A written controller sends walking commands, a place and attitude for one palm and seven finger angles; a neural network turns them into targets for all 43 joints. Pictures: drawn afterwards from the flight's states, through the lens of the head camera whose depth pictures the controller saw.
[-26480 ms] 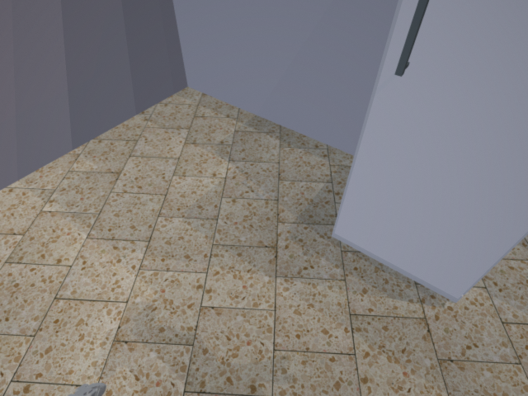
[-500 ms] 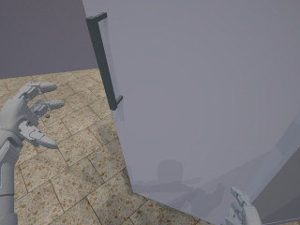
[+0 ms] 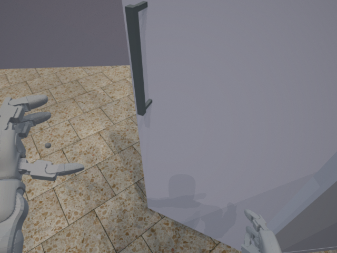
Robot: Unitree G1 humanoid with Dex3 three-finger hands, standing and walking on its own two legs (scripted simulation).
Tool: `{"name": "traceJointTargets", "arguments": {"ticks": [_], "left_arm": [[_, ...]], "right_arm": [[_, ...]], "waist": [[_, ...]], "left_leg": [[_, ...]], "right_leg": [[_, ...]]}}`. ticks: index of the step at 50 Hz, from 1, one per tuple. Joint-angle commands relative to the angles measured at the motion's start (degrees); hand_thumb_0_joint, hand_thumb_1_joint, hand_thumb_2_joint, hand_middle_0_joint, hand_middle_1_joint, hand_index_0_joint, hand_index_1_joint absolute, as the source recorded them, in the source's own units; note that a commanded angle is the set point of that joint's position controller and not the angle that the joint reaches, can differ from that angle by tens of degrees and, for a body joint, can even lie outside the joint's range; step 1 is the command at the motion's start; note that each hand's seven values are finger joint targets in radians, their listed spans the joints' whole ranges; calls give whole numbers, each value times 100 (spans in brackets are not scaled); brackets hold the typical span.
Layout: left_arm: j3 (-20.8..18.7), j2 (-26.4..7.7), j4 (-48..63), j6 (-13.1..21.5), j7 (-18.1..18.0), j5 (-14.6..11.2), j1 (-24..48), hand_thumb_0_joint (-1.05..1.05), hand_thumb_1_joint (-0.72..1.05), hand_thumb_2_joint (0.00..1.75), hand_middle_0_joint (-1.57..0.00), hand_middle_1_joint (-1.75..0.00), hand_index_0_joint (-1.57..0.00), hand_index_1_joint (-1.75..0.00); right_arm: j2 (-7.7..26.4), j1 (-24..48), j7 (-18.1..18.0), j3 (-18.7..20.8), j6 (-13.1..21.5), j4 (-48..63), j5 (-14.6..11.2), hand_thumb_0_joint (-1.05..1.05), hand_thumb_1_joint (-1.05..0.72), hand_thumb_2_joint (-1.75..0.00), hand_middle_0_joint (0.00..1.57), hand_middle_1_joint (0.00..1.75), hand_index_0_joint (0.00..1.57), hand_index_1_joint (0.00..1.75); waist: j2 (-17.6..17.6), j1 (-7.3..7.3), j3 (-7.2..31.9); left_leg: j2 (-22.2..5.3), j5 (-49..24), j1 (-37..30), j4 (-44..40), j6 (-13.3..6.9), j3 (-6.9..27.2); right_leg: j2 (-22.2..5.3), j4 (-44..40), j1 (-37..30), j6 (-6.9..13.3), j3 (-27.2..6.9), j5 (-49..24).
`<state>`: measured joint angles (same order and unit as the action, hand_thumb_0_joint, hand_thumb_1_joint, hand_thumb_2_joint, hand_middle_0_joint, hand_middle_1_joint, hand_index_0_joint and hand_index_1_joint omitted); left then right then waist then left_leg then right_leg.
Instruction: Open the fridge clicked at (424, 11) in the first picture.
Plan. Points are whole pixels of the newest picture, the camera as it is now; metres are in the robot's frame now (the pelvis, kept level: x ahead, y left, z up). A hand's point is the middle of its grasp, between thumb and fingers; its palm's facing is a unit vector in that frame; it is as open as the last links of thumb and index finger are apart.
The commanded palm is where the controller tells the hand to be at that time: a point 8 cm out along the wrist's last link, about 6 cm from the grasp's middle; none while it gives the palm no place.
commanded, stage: draw the hand back to the body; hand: left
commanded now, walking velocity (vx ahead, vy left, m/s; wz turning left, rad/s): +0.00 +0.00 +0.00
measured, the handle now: (142, 66) +0.46 +0.14 +0.24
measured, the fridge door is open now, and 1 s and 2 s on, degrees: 60 60 60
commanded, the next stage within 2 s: step back with the hand held close in 0.86 s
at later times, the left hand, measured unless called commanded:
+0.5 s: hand (47, 163) +0.21 +0.26 +0.16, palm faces +0.45 -0.79 -0.41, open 8.6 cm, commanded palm +0.16 +0.30 +0.18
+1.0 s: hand (56, 163) +0.21 +0.25 +0.17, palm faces +0.46 -0.78 -0.42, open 7.4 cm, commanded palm +0.16 +0.28 +0.18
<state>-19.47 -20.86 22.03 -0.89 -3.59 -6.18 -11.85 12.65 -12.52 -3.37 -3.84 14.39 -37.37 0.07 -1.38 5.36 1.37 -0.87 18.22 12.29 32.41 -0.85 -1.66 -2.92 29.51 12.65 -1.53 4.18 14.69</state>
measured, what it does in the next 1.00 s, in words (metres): stands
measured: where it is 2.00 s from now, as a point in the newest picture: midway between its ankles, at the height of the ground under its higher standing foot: outside the picture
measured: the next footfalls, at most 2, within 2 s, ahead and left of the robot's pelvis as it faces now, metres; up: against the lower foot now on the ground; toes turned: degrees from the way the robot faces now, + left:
right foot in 1.92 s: -0.15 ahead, -0.11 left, +0.00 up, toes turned -3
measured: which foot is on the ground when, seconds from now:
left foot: down 0.00-1.00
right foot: down 0.00-1.00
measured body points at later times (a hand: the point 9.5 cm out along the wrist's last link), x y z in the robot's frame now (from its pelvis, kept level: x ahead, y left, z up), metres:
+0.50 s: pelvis +0.02 +0.00 +0.00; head -0.01 -0.02 +0.45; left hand +0.18 +0.30 +0.19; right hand +0.20 -0.23 -0.07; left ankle -0.01 +0.11 -0.73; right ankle +0.01 -0.14 -0.73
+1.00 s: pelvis +0.02 -0.02 +0.00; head +0.00 -0.04 +0.45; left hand +0.18 +0.29 +0.19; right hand +0.20 -0.23 -0.08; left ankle -0.01 +0.11 -0.73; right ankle +0.01 -0.14 -0.73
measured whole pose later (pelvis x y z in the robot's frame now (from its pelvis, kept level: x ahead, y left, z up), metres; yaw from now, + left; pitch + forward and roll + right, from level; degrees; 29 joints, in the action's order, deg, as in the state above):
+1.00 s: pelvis +0.02 -0.02 +0.00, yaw +0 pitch -3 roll -1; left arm -18.8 -21.0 23.1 3.2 -6.7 -3.1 -25.6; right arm 12.6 -13.3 -5.1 -1.2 10.7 -37.8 0.6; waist -3.5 5.1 0.5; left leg -1.8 18.2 7.1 28.4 0.4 -1.7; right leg -1.9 27.5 8.5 -0.5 4.3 15.9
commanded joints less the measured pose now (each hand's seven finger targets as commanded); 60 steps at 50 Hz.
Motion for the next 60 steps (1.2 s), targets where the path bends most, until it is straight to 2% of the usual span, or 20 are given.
{"name": "traceJointTargets", "arguments": {"ticks": [1, 3, 6, 8, 12, 15, 21, 24, 26, 29, 37, 43, 48, 49, 50, 51, 52, 53, 58, 60], "left_arm": [[-433, -1071, 1054, 662, -320, 196, 900, 0, 7, 50, -23, -79, -23, -79], [-300, -972, 1114, 737, -358, 225, 943, 0, 14, 53, -23, -75, -23, -75], [-444, -1079, 1036, 814, -416, 258, 510, 0, 25, 58, -22, -68, -22, -68], [-422, -1018, 1117, 853, -416, 270, 318, 0, 32, 62, -22, -64, -22, -64], [-695, -1138, 941, 879, -387, 254, -280, 0, 47, 69, -22, -55, -22, -55], [-701, -1090, 1148, 925, -361, 270, -435, 0, 57, 74, -21, -49, -21, -49], [-741, -1089, 1191, 881, -366, 278, -956, 0, 79, 85, -20, -36, -20, -36], [-750, -1140, 1320, 881, -379, 297, -921, 0, 90, 90, -20, -30, -20, -30], [-649, -1090, 1378, 866, -396, 309, -822, 0, 90, 90, -20, -30, -20, -30], [-663, -1159, 1517, 878, -449, 342, -566, 0, 90, 90, -20, -30, -20, -30], [-644, -1080, 1099, 751, -423, 297, -726, 0, 90, 90, -20, -30, -20, -30], [-662, -1115, 1291, 782, -415, 308, -750, 0, 90, 90, -20, -30, -20, -30], [-721, -1187, 1389, 797, -425, 311, -844, 0, 90, 90, -20, -30, -20, -30], [-633, -1170, 1512, 826, -426, 329, -523, 0, 90, 90, -20, -30, -20, -30], [-1276, -1631, 1615, 1108, -468, 290, 213, 0, 90, 90, -20, -30, -20, -30], [-1278, -1639, 1396, 1234, -441, 367, 196, 0, 90, 90, -20, -30, -20, -30], [-988, -1225, 833, 1179, -417, 390, -562, 0, 90, 90, -20, -30, -20, -30], [-791, -1032, 797, 1158, -390, 427, -735, 0, 90, 90, -20, -30, -20, -30], [-900, -1076, 1264, 1281, -486, 468, -1563, 0, 90, 90, -20, -30, -20, -30], [-1101, -1243, 1606, 1336, -551, 470, -1770, 0, 90, 90, -20, -30, -20, -30]], "right_arm": [[688, 654, -112, 406, 166, 778, -28, 0, -90, -90, 20, 30, 20, 30], [664, 675, -139, 411, 151, 803, -18, 0, -90, -90, 20, 30, 20, 30], [718, 686, -160, 458, 127, 772, -8, 0, -90, -90, 20, 30, 20, 30], [669, 697, -147, 472, 112, 803, -8, 0, -90, -90, 20, 30, 20, 30], [680, 665, -116, 504, 9, 804, -15, 0, -90, -90, 20, 30, 20, 30], [636, 657, -108, 533, -31, 854, -33, 0, -90, -90, 20, 30, 20, 30], [659, 613, -138, 566, -58, 895, -16, 0, -90, -90, 20, 30, 20, 30], [645, 598, -156, 564, -57, 913, -22, 0, -90, -90, 20, 30, 20, 30], [643, 596, -197, 570, -58, 898, -16, 0, -90, -90, 20, 30, 20, 30], [642, 571, -220, 546, -7, 871, 3, 0, -90, -90, 20, 30, 20, 30], [615, 635, -244, 521, -66, 869, 5, 0, -90, -90, 20, 30, 20, 30], [568, 675, -230, 512, -56, 897, 14, 0, -90, -90, 20, 30, 20, 30], [561, 660, -236, 521, -20, 896, 18, 0, -90, -90, 20, 30, 20, 30], [573, 677, -232, 505, 3, 883, 17, 0, -90, -90, 20, 30, 20, 30], [562, 615, -242, 460, -172, 1075, -74, 0, -90, -90, 20, 30, 20, 30], [500, 498, -265, 456, -283, 920, -42, 0, -90, -90, 20, 30, 20, 30], [480, 527, -258, 469, -369, 837, -5, 0, -90, -90, 20, 30, 20, 30], [549, 487, -225, 506, -461, 934, -6, 0, -90, -90, 20, 30, 20, 30], [610, 626, -200, 582, -756, 1274, -53, 0, -90, -90, 20, 30, 20, 30], [564, 719, -200, 588, -828, 1408, -69, 0, -90, -90, 20, 30, 20, 30]], "waist": [[-557, -124, 462], [-498, -159, 437], [-36, -93, 470], [-200, -81, 425], [54, -19, 283], [-324, -30, 258], [-166, -15, 223], [-290, -21, 265], [-176, -67, 223], [-436, -64, 290], [25, -48, 89], [-286, -24, 274], [-194, -9, 352], [-196, -34, 324], [185, -289, -498], [382, -341, -376], [722, -412, -348], [803, -420, -64], [9, -327, 958], [-47, -297, 1142]], "left_leg": [[-190, -779, -7, -823, 15, 242], [-187, -719, -73, -902, 19, 275], [-216, -899, -80, -978, 17, 335], [-221, -1102, -147, -988, 46, 313], [-218, -1394, -80, -976, 47, 223], [-240, -1575, -174, -962, 103, 194], [-247, -1717, -241, -883, 32, 109], [-226, -1567, -283, -838, 5, 89], [-227, -1533, -304, -816, -25, 77], [-199, -1513, -382, -795, -18, 123], [-190, -1446, -285, -788, -80, 94], [-191, -1518, -378, -777, -72, 83], [-199, -1654, -418, -740, -75, 68], [-188, -1653, -433, -740, -81, 75], [-303, -1083, -22, -514, -149, 28], [-268, -883, -41, -374, -146, 130], [-260, -1005, -128, -256, -148, 84], [-257, -1114, -169, -216, -123, 29], [-524, -2317, -265, -577, -149, 106], [-625, -2671, -284, -635, -180, 223]], "right_leg": [[-35, -409, -219, 325, -150, -410], [-18, -389, -222, 314, -132, -353], [14, -379, -376, 310, -95, -424], [5, -357, -397, 309, -93, -536], [0, -457, -519, 306, -100, -785], [13, -427, -494, 309, -107, -832], [-14, -557, -541, 293, -100, -1058], [-24, -570, -473, 287, -124, -1007], [-31, -607, -463, 280, -129, -985], [-38, -568, -411, 294, -125, -949], [-66, -633, -432, 262, -129, -1000], [-91, -603, -542, 272, -141, -1073], [-97, -606, -587, 262, -131, -1234], [-90, -617, -534, 264, -130, -1235], [-418, -1105, 213, 290, -980, -1646], [-644, -1149, 221, 368, -1035, -1905], [-731, -1074, 255, 386, -1025, -2385], [-791, -945, 105, 373, -1016, -2622], [-681, -242, -532, 263, -690, -2986], [-520, -40, -507, 185, -547, -2826]]}}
